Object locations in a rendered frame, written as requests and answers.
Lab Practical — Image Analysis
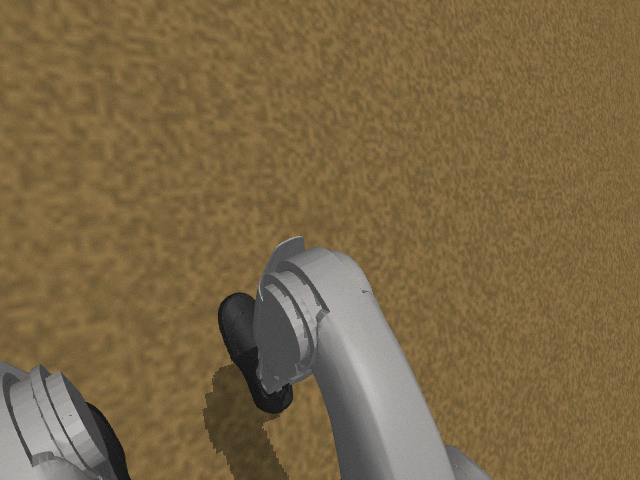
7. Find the right robot foot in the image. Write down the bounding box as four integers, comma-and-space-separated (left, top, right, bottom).
218, 292, 293, 414

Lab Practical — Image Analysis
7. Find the right robot hand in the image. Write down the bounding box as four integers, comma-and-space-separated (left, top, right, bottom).
445, 445, 493, 480

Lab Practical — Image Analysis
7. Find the left robot foot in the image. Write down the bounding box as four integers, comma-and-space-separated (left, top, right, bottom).
86, 402, 131, 480

